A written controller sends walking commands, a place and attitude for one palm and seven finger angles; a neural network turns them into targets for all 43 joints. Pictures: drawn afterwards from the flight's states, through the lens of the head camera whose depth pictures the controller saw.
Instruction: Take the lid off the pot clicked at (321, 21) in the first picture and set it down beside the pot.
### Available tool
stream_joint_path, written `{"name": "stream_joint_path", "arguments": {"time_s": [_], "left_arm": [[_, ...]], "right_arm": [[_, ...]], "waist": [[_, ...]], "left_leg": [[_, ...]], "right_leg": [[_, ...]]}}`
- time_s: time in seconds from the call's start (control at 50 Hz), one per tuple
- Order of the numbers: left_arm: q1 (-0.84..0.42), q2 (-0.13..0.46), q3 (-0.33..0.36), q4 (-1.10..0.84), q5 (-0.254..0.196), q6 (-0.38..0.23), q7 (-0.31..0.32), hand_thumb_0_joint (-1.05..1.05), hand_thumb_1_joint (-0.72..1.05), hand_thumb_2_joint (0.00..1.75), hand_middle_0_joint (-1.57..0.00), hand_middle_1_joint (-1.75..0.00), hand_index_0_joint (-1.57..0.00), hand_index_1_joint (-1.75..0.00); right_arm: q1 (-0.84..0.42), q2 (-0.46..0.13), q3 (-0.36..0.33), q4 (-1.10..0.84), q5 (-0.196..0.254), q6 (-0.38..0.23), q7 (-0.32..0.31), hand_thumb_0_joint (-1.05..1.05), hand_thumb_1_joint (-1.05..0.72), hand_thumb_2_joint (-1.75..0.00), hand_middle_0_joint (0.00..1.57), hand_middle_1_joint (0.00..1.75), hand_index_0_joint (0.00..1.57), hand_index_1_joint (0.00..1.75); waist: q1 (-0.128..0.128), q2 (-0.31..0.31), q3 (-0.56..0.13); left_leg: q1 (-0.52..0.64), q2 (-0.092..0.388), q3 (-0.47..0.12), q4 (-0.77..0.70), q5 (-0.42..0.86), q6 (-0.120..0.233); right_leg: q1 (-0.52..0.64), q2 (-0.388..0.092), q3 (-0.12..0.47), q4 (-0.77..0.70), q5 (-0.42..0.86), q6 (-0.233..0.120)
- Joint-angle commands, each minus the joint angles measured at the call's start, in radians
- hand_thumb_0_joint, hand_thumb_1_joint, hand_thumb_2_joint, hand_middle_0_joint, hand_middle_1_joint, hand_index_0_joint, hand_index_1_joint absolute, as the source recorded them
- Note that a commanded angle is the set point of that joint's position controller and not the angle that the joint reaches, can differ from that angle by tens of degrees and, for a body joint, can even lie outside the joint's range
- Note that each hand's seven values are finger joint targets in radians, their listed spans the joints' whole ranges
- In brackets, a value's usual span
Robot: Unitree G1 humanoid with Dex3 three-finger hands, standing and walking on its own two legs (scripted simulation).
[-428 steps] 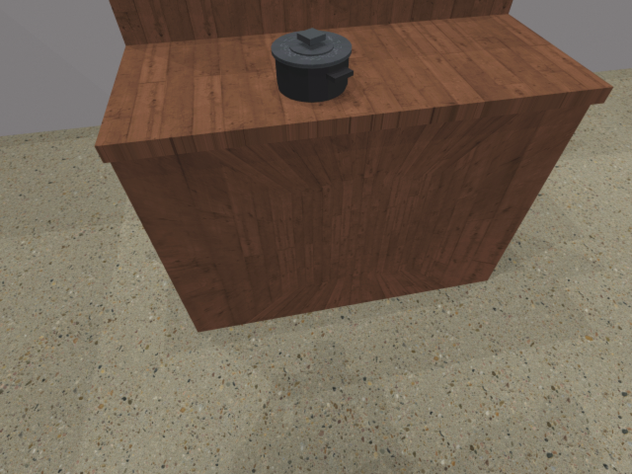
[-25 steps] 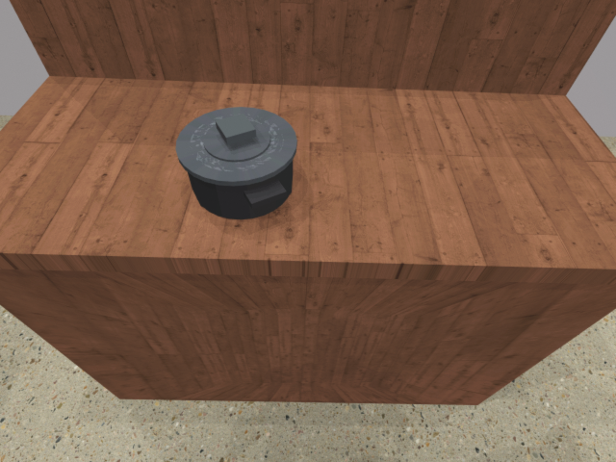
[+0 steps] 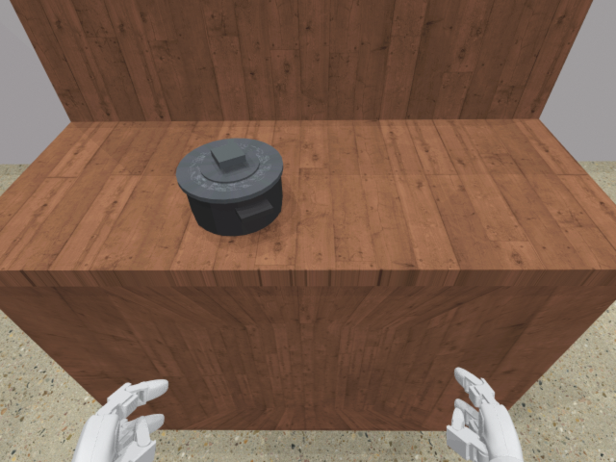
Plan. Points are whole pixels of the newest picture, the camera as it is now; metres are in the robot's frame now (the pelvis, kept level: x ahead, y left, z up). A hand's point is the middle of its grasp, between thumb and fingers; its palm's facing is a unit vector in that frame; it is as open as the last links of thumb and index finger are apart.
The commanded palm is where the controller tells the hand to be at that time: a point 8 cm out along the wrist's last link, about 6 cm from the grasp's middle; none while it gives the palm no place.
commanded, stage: lift the closed hand beside the body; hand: left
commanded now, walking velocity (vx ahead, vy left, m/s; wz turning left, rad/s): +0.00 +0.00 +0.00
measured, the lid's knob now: (228, 155) +0.52 +0.16 +0.15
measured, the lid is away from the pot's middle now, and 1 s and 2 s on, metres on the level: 0.00 0.00 0.00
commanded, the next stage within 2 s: raise the hand higher, near the body in 0.32 s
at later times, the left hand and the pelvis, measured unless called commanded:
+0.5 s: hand (91, 428) +0.14 +0.22 +0.09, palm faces +0.29 -0.86 -0.42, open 3.1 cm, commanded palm +0.08 +0.26 +0.12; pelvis +0.00 -0.01 +0.00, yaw +0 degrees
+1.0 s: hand (70, 372) +0.16 +0.23 +0.16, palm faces +0.34 -0.85 -0.41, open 3.1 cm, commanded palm +0.11 +0.27 +0.18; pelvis +0.00 +0.00 +0.00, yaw +0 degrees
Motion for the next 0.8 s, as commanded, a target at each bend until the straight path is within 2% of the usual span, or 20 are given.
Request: {"name": "stream_joint_path", "arguments": {"time_s": [0.0,0.02,0.04,0.1,0.12,0.14,0.18,0.22,0.24,0.32,0.34,0.4,0.42,0.44,0.48,0.52,0.58,0.66,0.72,0.78], "left_arm": [[0.054,0.125,0.095,-0.242,-0.020,-0.076,0.004,0.00,0.90,0.90,-0.90,-1.07,-0.90,-1.07],[0.019,0.159,0.121,-0.278,-0.021,-0.086,0.006,0.00,0.90,0.90,-0.95,-1.12,-0.95,-1.12],[-0.007,0.143,0.100,-0.312,-0.024,-0.095,0.003,0.00,0.90,0.90,-0.99,-1.16,-0.99,-1.16],[-0.015,0.163,0.110,-0.454,-0.029,-0.114,0.004,0.00,0.90,0.90,-1.12,-1.31,-1.12,-1.31],[-0.008,0.192,0.140,-0.461,-0.027,-0.112,0.008,0.00,0.90,0.90,-1.17,-1.36,-1.17,-1.36],[-0.003,0.161,0.117,-0.466,-0.031,-0.113,0.006,0.00,0.90,0.90,-1.21,-1.40,-1.21,-1.40],[0.047,0.173,0.140,-0.478,-0.033,-0.111,0.005,0.00,0.90,0.90,-1.30,-1.50,-1.30,-1.50],[0.071,0.219,0.193,-0.521,-0.030,-0.115,0.009,0.00,0.90,0.90,-1.30,-1.50,-1.30,-1.50],[0.070,0.188,0.162,-0.559,-0.032,-0.119,0.004,0.00,0.90,0.90,-1.30,-1.50,-1.30,-1.50],[0.135,0.235,0.227,-0.601,-0.028,-0.122,0.007,0.00,0.90,0.90,-1.30,-1.50,-1.30,-1.50],[0.136,0.203,0.195,-0.622,-0.030,-0.127,0.002,0.00,0.90,0.90,-1.30,-1.50,-1.30,-1.50],[0.149,0.232,0.225,-0.696,-0.027,-0.139,0.003,0.00,0.90,0.90,-1.30,-1.50,-1.30,-1.50],[0.192,0.235,0.241,-0.667,-0.022,-0.134,0.004,0.00,0.90,0.90,-1.30,-1.50,-1.30,-1.50],[0.212,0.194,0.209,-0.654,-0.025,-0.137,-0.003,0.00,0.90,0.90,-1.30,-1.50,-1.30,-1.50],[0.214,0.200,0.216,-0.657,-0.023,-0.140,-0.006,0.00,0.90,0.90,-1.30,-1.50,-1.30,-1.50],[0.184,0.258,0.272,-0.699,-0.025,-0.146,0.001,0.00,0.90,0.90,-1.30,-1.50,-1.30,-1.50],[0.169,0.224,0.237,-0.748,-0.025,-0.158,0.002,0.00,0.90,0.90,-1.30,-1.50,-1.30,-1.50],[0.137,0.238,0.255,-0.753,-0.029,-0.161,0.007,0.00,0.90,0.90,-1.30,-1.50,-1.30,-1.50],[0.135,0.262,0.286,-0.791,-0.029,-0.168,0.011,0.00,0.90,0.90,-1.30,-1.50,-1.30,-1.50],[0.085,0.239,0.258,-0.803,-0.033,-0.172,0.009,0.00,0.90,0.90,-1.30,-1.50,-1.30,-1.50]], "right_arm": [[-0.083,-0.111,-0.025,-0.195,-0.008,-0.027,-0.032,0.00,-0.90,-0.90,0.20,0.30,0.20,0.30],[-0.084,-0.119,-0.028,-0.202,-0.010,-0.025,-0.034,0.00,-0.90,-0.90,0.20,0.30,0.20,0.30],[-0.084,-0.114,-0.022,-0.210,-0.013,-0.028,-0.040,0.00,-0.90,-0.90,0.20,0.30,0.20,0.30],[-0.081,-0.112,-0.011,-0.219,-0.023,-0.043,-0.054,0.00,-0.90,-0.90,0.20,0.30,0.20,0.30],[-0.083,-0.118,-0.011,-0.216,-0.025,-0.046,-0.054,0.00,-0.90,-0.90,0.20,0.30,0.20,0.30],[-0.087,-0.113,-0.008,-0.216,-0.025,-0.048,-0.058,0.00,-0.90,-0.90,0.20,0.30,0.20,0.30],[-0.091,-0.112,-0.011,-0.211,-0.026,-0.049,-0.063,0.00,-0.90,-0.90,0.20,0.30,0.20,0.30],[-0.101,-0.113,-0.012,-0.206,-0.027,-0.051,-0.062,0.00,-0.90,-0.90,0.20,0.30,0.20,0.30],[-0.108,-0.103,-0.006,-0.212,-0.027,-0.057,-0.063,0.00,-0.90,-0.90,0.20,0.30,0.20,0.30],[-0.128,-0.100,-0.009,-0.198,-0.027,-0.065,-0.061,0.00,-0.90,-0.90,0.20,0.30,0.20,0.30],[-0.129,-0.090,-0.001,-0.202,-0.026,-0.068,-0.060,0.00,-0.90,-0.90,0.20,0.30,0.20,0.30],[-0.132,-0.093,-0.003,-0.201,-0.026,-0.078,-0.061,0.00,-0.90,-0.90,0.20,0.30,0.20,0.30],[-0.143,-0.091,-0.005,-0.191,-0.027,-0.080,-0.057,0.00,-0.90,-0.90,0.20,0.30,0.20,0.30],[-0.136,-0.084,-0.004,-0.190,-0.026,-0.081,-0.054,0.00,-0.90,-0.90,0.20,0.30,0.20,0.30],[-0.139,-0.088,-0.009,-0.188,-0.024,-0.078,-0.054,0.00,-0.90,-0.90,0.20,0.30,0.20,0.30],[-0.146,-0.094,-0.012,-0.191,-0.022,-0.079,-0.058,0.00,-0.90,-0.90,0.20,0.30,0.20,0.30],[-0.137,-0.089,-0.005,-0.193,-0.024,-0.088,-0.061,0.00,-0.90,-0.90,0.20,0.30,0.20,0.30],[-0.133,-0.093,-0.004,-0.187,-0.021,-0.090,-0.060,0.00,-0.90,-0.90,0.20,0.30,0.20,0.30],[-0.135,-0.096,-0.006,-0.190,-0.022,-0.091,-0.059,0.00,-0.90,-0.90,0.20,0.30,0.20,0.30],[-0.128,-0.095,0.000,-0.192,-0.024,-0.090,-0.057,0.00,-0.90,-0.90,0.20,0.30,0.20,0.30]], "waist": [[0.025,-0.060,0.056],[0.015,-0.041,0.047],[0.012,-0.039,0.046],[0.027,0.039,-0.001],[0.027,0.019,-0.001],[0.024,0.004,0.020],[0.039,-0.011,0.018],[0.052,0.000,0.000],[0.049,0.008,0.008],[0.070,-0.009,0.018],[0.064,-0.005,0.035],[0.074,0.023,0.004],[0.080,0.019,0.020],[0.073,-0.019,0.029],[0.075,-0.044,0.040],[0.080,-0.021,0.031],[0.074,0.003,0.018],[0.074,-0.015,0.030],[0.081,0.025,0.005],[0.071,0.019,0.021]], "left_leg": [[0.108,-0.006,0.005,-0.059,0.001,0.017],[0.127,-0.006,0.012,-0.046,-0.010,0.018],[0.133,-0.010,0.013,-0.047,-0.019,0.021],[0.197,-0.013,0.012,-0.050,0.025,0.027],[0.200,-0.013,0.011,-0.047,0.020,0.026],[0.195,-0.013,0.010,-0.050,0.026,0.028],[0.203,-0.012,0.010,-0.055,0.049,0.031],[0.214,-0.012,0.008,-0.057,0.071,0.028],[0.209,-0.012,0.007,-0.062,0.078,0.028],[0.214,-0.005,-0.001,-0.070,0.100,0.027],[0.206,-0.004,-0.004,-0.075,0.098,0.028],[0.227,0.000,-0.006,-0.077,0.123,0.027],[0.221,0.002,-0.005,-0.073,0.123,0.024],[0.206,0.003,-0.010,-0.080,0.114,0.024],[0.201,0.004,-0.008,-0.085,0.104,0.028],[0.215,0.005,-0.001,-0.078,0.101,0.027],[0.227,0.006,-0.005,-0.079,0.114,0.026],[0.224,0.006,-0.010,-0.084,0.093,0.025],[0.241,0.006,-0.006,-0.075,0.117,0.022],[0.234,0.006,-0.011,-0.086,0.105,0.022]], "right_leg": [[-0.188,0.007,-0.031,-0.161,0.059,-0.008],[-0.205,0.006,-0.029,-0.178,0.049,-0.006],[-0.206,0.005,-0.023,-0.187,0.036,-0.005],[-0.164,0.003,-0.014,-0.188,0.074,-0.012],[-0.171,0.006,-0.022,-0.197,0.069,-0.010],[-0.167,0.007,-0.021,-0.200,0.077,-0.009],[-0.146,0.005,-0.020,-0.196,0.106,-0.008],[-0.125,0.009,-0.021,-0.197,0.125,-0.010],[-0.115,0.006,-0.023,-0.191,0.134,-0.010],[-0.100,0.014,-0.025,-0.192,0.150,-0.011],[-0.099,0.014,-0.027,-0.188,0.150,-0.011],[-0.081,0.015,-0.025,-0.177,0.173,-0.011],[-0.091,0.021,-0.026,-0.179,0.173,-0.012],[-0.084,0.019,-0.036,-0.172,0.164,-0.011],[-0.090,0.020,-0.036,-0.174,0.158,-0.007],[-0.098,0.023,-0.023,-0.187,0.153,-0.006],[-0.089,0.019,-0.026,-0.176,0.166,-0.008],[-0.096,0.021,-0.024,-0.181,0.144,-0.009],[-0.085,0.024,-0.019,-0.176,0.176,-0.012],[-0.082,0.021,-0.023,-0.173,0.164,-0.011]]}}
